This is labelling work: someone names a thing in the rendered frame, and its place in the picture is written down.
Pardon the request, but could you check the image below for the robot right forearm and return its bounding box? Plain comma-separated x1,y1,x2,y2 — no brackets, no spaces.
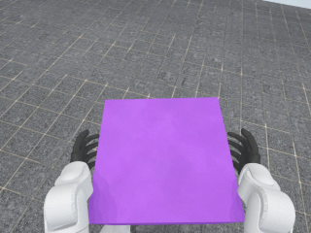
237,163,295,233

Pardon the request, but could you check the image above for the robot left forearm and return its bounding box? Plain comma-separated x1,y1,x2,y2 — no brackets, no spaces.
44,161,93,233

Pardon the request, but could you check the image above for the carton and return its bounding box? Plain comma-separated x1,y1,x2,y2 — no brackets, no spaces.
87,97,245,225

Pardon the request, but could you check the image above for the robot left hand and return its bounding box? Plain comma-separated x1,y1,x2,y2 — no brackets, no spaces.
70,129,100,170

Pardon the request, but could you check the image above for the robot right hand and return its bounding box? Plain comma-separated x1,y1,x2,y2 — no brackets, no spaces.
227,128,261,175

